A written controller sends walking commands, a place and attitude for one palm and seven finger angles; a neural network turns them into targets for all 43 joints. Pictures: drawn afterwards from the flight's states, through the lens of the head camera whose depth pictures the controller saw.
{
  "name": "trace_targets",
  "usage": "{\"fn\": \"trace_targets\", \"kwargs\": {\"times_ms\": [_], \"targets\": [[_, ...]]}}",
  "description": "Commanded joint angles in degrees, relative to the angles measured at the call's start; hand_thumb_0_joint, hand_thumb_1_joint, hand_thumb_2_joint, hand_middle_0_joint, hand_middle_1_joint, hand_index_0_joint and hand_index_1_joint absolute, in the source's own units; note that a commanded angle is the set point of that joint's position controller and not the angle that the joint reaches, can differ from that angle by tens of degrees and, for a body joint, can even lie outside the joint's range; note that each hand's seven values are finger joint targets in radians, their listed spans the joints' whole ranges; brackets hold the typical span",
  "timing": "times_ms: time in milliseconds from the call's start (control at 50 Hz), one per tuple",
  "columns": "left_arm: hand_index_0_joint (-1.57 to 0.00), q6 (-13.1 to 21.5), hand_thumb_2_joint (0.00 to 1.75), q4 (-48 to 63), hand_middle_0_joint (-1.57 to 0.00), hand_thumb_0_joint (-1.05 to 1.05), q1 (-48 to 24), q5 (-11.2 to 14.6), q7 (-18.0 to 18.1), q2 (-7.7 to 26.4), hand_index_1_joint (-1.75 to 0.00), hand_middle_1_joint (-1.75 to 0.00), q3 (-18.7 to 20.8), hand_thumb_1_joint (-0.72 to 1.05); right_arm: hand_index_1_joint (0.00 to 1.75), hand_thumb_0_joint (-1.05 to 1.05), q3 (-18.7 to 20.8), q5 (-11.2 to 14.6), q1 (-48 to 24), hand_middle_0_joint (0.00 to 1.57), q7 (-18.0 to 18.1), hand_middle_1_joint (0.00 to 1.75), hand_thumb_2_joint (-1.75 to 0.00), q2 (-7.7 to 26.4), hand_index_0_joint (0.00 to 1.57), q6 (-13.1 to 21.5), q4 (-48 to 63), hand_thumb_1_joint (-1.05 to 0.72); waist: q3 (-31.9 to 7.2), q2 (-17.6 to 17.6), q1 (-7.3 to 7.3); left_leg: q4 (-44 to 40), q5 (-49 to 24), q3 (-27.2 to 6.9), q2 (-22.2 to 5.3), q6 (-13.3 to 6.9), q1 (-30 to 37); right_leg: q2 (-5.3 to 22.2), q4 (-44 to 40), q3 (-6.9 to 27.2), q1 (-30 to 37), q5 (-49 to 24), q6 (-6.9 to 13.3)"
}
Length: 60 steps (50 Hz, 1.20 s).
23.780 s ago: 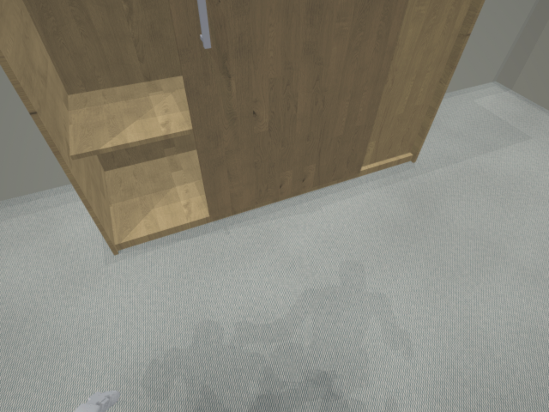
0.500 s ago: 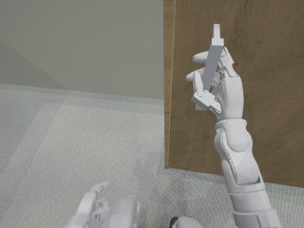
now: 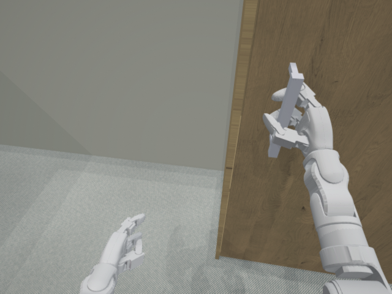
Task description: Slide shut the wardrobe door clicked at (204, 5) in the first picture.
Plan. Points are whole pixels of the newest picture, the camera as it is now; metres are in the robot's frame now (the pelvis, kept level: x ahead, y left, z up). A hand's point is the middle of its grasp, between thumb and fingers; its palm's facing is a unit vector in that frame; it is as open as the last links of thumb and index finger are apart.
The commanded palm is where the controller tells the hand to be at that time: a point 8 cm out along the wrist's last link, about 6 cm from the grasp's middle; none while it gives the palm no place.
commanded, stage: loosen the grip on the handle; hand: right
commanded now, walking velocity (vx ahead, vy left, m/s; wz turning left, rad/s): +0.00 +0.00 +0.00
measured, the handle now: (282, 114) +0.41 -0.16 +0.19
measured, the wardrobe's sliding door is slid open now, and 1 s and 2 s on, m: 0.00 0.00 0.00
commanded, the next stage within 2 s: slip the hand off the handle in 0.42 s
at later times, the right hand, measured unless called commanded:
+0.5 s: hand (275, 132) +0.36 -0.14 +0.18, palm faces -0.07 +1.00 -0.06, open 14.5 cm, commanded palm +0.34 -0.20 +0.17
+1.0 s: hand (300, 138) +0.36 -0.19 +0.17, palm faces -0.13 +0.99 -0.02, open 14.7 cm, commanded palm +0.33 -0.27 +0.17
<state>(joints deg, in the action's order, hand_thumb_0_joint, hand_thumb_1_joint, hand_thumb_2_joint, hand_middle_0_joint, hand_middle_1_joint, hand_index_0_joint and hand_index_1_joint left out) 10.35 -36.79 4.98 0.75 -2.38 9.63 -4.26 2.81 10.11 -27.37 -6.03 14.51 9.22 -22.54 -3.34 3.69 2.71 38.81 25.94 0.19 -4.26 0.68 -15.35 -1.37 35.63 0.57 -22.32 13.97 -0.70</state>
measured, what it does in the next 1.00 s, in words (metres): stands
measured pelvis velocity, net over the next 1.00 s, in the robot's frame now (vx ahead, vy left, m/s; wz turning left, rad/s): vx -0.01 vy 0.00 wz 0.11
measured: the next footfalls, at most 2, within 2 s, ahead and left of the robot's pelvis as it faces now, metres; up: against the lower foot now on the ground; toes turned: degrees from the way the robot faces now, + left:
none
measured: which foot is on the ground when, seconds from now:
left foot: down 0.00-1.00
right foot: down 0.00-1.00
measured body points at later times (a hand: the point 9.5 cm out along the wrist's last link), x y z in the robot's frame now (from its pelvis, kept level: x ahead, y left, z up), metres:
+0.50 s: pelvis -0.03 +0.07 -0.02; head -0.03 +0.09 +0.43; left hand +0.02 +0.36 -0.13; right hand +0.36 -0.19 +0.18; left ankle -0.04 +0.14 -0.72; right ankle +0.04 -0.12 -0.72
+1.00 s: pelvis -0.01 +0.00 -0.01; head -0.01 +0.00 +0.44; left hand +0.14 +0.26 -0.07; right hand +0.36 -0.24 +0.17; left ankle -0.04 +0.14 -0.72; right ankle +0.04 -0.12 -0.72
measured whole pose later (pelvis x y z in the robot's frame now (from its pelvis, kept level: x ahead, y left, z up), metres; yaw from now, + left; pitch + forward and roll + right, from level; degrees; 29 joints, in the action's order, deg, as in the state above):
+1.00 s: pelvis -0.01 +0.00 -0.01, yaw +7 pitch +5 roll +1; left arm 7.1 -29.9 14.4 3.0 5.0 14.1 -2.4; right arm 22.2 17.3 -18.5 -23.4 22.2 8.0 -21.4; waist -5.9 -0.5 -0.4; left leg 42.6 23.9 -4.4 1.9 1.0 -23.2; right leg 1.0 42.9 2.4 -29.0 18.4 -1.2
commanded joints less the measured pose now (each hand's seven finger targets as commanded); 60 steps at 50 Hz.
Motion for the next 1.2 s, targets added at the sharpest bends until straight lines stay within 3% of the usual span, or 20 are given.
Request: {"fn": "trace_targets", "kwargs": {"times_ms": [0, 20, 60, 100, 120, 160, 200, 220, 320, 360, 460, 480, 500, 540, 740, 860, 1020, 1080, 1100, 1180], "targets": [[-0.20, 0.61, 0.90, 7.15, -0.20, 0.00, 2.98, 0.40, 0.94, 12.13, -0.30, -0.30, 5.17, 0.90, 1.40, 0.00, 9.52, 0.64, -23.45, 0.45, -3.19, 1.40, -0.37, 7.78, 0.45, 4.68, 4.26, 0.19, -7.69, 4.23, -6.53, -2.42, -27.88, 2.86, 4.33, -2.57, -7.84, 3.65, 2.15, 1.46, 6.48, -14.67, 2.53], [-0.20, -0.50, 0.90, 7.71, -0.20, 0.00, 4.16, 0.49, 1.44, 12.23, -0.30, -0.30, 5.43, 0.90, 1.40, 0.00, 9.48, -0.95, -20.63, 0.45, -4.78, 1.40, -0.32, 7.75, 0.45, 5.03, 0.08, 0.31, -10.94, 13.50, -6.15, -1.40, -32.62, 2.95, 5.46, -1.26, -6.57, 3.55, 2.75, 0.30, 5.26, -17.21, 2.54], [-0.20, -1.21, 0.90, 9.42, -0.20, 0.00, 3.09, 1.51, 2.74, 12.82, -0.30, -0.30, 6.12, 0.90, 1.37, 0.00, 11.29, 1.32, -21.48, 0.42, -7.70, 1.37, -0.20, 10.07, 0.42, 5.47, -3.93, 0.55, -9.16, 17.09, -6.01, -3.52, -21.87, 0.84, 5.02, 0.32, -7.54, 2.44, 2.50, -1.22, -1.39, -5.23, 2.77], [-0.20, -1.20, 0.90, 9.44, -0.20, 0.00, 2.64, 1.64, 3.79, 13.01, -0.30, -0.30, 5.32, 0.90, 1.33, 0.00, 13.74, 3.61, -25.39, 0.40, -9.80, 1.33, -0.20, 13.77, 0.40, 7.53, -4.83, 0.55, -5.53, 7.04, -5.23, -6.80, -10.39, -3.34, 3.64, -0.12, -9.68, 1.35, 3.16, -2.23, -2.54, 1.93, 2.94], [-0.20, -1.21, 0.90, 9.41, -0.20, 0.00, 3.39, 1.59, 3.94, 12.90, -0.30, -0.30, 5.08, 0.90, 1.32, 0.00, 13.35, 3.24, -25.33, 0.38, -10.79, 1.32, -0.20, 14.57, 0.38, 8.30, -5.54, 0.55, -7.37, 0.30, -4.51, -6.48, -9.39, -4.71, 3.31, -0.30, -9.65, 0.80, 3.77, -2.70, -1.74, 2.13, 2.96], [-0.20, -1.51, 0.90, 9.63, -0.20, 0.00, 5.20, 1.62, 4.32, 12.70, -0.30, -0.30, 5.29, 0.90, 1.28, 0.00, 12.89, 1.53, -26.09, 0.36, -11.81, 1.28, -0.20, 17.03, 0.36, 8.99, -6.18, 0.55, -10.27, -5.64, -4.29, -6.18, -7.38, -5.50, 3.25, -0.35, -10.48, 0.89, 4.46, -2.61, -1.18, 2.91, 3.16], [-0.20, -1.55, 0.90, 9.38, -0.20, 0.00, 6.82, 1.81, 4.69, 13.01, -0.30, -0.30, 5.73, 0.90, 1.25, 0.00, 13.08, 0.94, -28.32, 0.33, -12.41, 1.25, -0.20, 19.10, 0.33, 9.48, -6.68, 0.55, -11.71, -3.61, -5.06, -7.17, -4.56, -7.86, 2.76, 0.58, -10.28, 1.15, 5.67, -1.98, -3.51, 3.93, 3.49], [-0.20, -1.34, 0.90, 11.18, -0.20, 0.00, 5.88, 2.07, 4.84, 13.25, -0.30, -0.30, 6.16, 0.90, 1.23, 0.00, 17.13, 2.05, -28.70, 0.32, -12.54, 1.23, -0.20, 23.92, 0.32, 10.07, 1.59, 0.55, -18.15, -5.87, -2.75, -7.73, -4.74, -9.97, 1.84, 1.23, -5.61, 1.38, 5.48, -1.89, -2.02, 3.01, 3.60], [-0.20, -1.24, 0.90, 7.56, -0.20, 0.00, 7.83, 2.94, 6.45, 14.80, -0.30, -0.30, 5.98, 0.90, 1.15, 0.00, 19.15, 6.22, -28.41, 0.25, -16.51, 1.15, -0.20, 25.12, 0.25, 8.13, -10.41, 0.55, -9.81, 4.19, -4.97, -10.83, -1.61, -14.28, -0.13, 4.42, -6.68, 1.79, 6.57, 0.12, -10.66, 5.99, 3.45], [-0.20, -0.84, 0.90, 6.58, -0.20, 0.00, 8.74, 2.90, 6.77, 15.30, -0.30, -0.30, 6.34, 0.90, 1.15, 0.00, 22.64, 7.65, -26.80, 0.25, -17.90, 1.15, -0.20, 27.66, 0.25, 8.31, -11.95, 0.55, -10.89, 4.12, -4.14, -9.77, -5.34, -14.36, -0.22, 4.34, -5.30, 1.63, 6.83, 1.00, -11.26, 5.20, 3.59], [-0.20, 0.00, 0.90, 6.85, -0.20, 0.00, 9.70, 3.01, 7.11, 14.23, -0.30, -0.30, 6.24, 0.90, 1.15, 0.00, 22.14, 7.85, -23.24, 0.25, -18.60, 1.15, -0.20, 25.57, 0.25, 8.02, -10.43, 0.55, -11.78, -0.28, -3.28, -7.87, -12.24, -13.44, 0.19, 4.45, -6.58, 1.50, 6.81, 1.69, -8.75, 3.75, 3.94], [-0.20, 0.17, 0.90, 6.72, -0.20, 0.00, 10.06, 2.98, 7.20, 14.35, -0.30, -0.30, 6.26, 0.90, 1.15, 0.00, 22.59, 7.80, -22.85, 0.25, -18.17, 1.15, -0.20, 25.79, 0.25, 7.90, -10.79, 0.55, -10.65, 1.80, -3.56, -8.22, -12.25, -13.70, 0.21, 5.00, -7.62, 1.68, 7.07, 1.72, -8.73, 3.96, 4.03], [-0.20, 0.31, 0.90, 7.49, -0.20, 0.00, 9.53, 2.88, 7.26, 14.50, -0.30, -0.30, 6.30, 0.90, 1.15, 0.00, 25.71, 7.84, -22.63, 0.25, -17.79, 1.15, -0.20, 29.55, 0.25, 8.14, -6.71, 0.55, -12.66, 1.34, -2.24, -7.69, -13.83, -14.94, -0.32, 5.69, -5.58, 1.78, 7.48, 1.86, -8.56, 3.62, 4.07], [-0.20, 0.18, 0.90, 7.78, -0.20, 0.00, 9.46, 2.70, 7.40, 14.16, -0.30, -0.30, 6.11, 0.90, 1.15, 0.00, 27.57, 6.98, -21.54, 0.25, -17.26, 1.15, -0.20, 31.55, 0.25, 7.72, -6.96, 0.55, -13.04, 2.04, -2.35, -6.90, -15.98, -14.25, -0.24, 5.77, -4.44, 1.69, 7.03, 1.85, -8.91, 3.26, 4.09], [-0.20, 0.66, 0.90, 11.57, -0.20, 0.00, 8.04, 2.47, 8.07, 13.27, -0.30, -0.30, 5.28, 0.90, 1.15, 0.00, 30.92, 8.64, -12.73, 0.25, -16.43, 1.15, -0.20, 30.29, 0.25, 4.42, -3.98, 0.55, -11.78, 2.39, -1.02, -5.46, -18.02, -6.89, 3.16, 2.88, -6.54, 1.66, 4.68, 0.50, -3.36, -1.04, 3.93], [-0.20, -0.34, 0.90, 14.14, -0.20, 0.00, 6.62, 2.42, 7.99, 12.53, -0.30, -0.30, 5.29, 0.90, 1.15, 0.00, 31.44, 8.20, -6.09, 0.25, -14.01, 1.15, -0.20, 29.34, 0.25, 1.15, 3.27, 0.55, -12.74, -2.02, 0.36, -3.87, -20.78, -2.26, 4.56, 0.68, -5.98, 1.38, 3.30, -0.82, 0.38, -5.39, 3.38], [-0.20, -0.94, 0.90, 14.82, -0.20, 0.00, 6.30, 2.40, 8.10, 12.65, -0.30, -0.30, 5.52, 0.90, 1.15, 0.00, 30.68, 7.37, -5.44, 0.25, -12.03, 1.15, -0.20, 28.15, 0.25, 1.23, 13.96, 0.55, -13.43, -5.50, -1.11, -3.36, -18.43, 0.55, 5.89, -0.72, -8.03, 2.01, 2.00, -0.14, 4.35, -7.21, 2.85], [-0.20, 0.13, 0.90, 14.68, -0.20, 0.00, 5.75, 2.19, 8.27, 12.46, -0.30, -0.30, 5.42, 0.90, 1.15, 0.00, 26.12, 6.86, -7.75, 0.25, -13.34, 1.15, -0.20, 25.05, 0.25, 3.44, 20.66, 0.55, -16.06, -12.41, -2.05, -2.86, -15.79, 1.19, 6.22, -1.53, -10.05, 2.27, 1.82, 1.34, 9.62, -7.91, 2.61], [-0.20, 0.75, 0.90, 14.96, -0.20, 0.00, 5.53, 2.21, 8.16, 11.98, -0.30, -0.30, 5.22, 0.90, 1.15, 0.00, 21.43, 7.33, -8.21, 0.25, -14.12, 1.15, -0.20, 20.03, 0.25, 3.82, 23.22, 0.55, -16.59, -12.17, -2.88, -3.00, -15.62, 1.37, 6.43, -1.58, -10.49, 2.43, 1.88, 1.84, 11.03, -8.32, 2.78], [-0.20, 3.18, 0.90, 13.73, -0.20, 0.00, 4.60, 2.13, 8.34, 12.52, -0.30, -0.30, 5.13, 0.90, 1.15, 0.00, 14.75, 7.91, -3.37, 0.25, -15.61, 1.15, -0.20, 14.86, 0.25, 3.28, 28.10, 0.55, -16.80, -13.38, -2.99, -2.45, -13.14, 2.10, 6.10, -1.71, -12.65, 3.21, 1.11, 4.97, 14.43, -6.41, 2.22]]}}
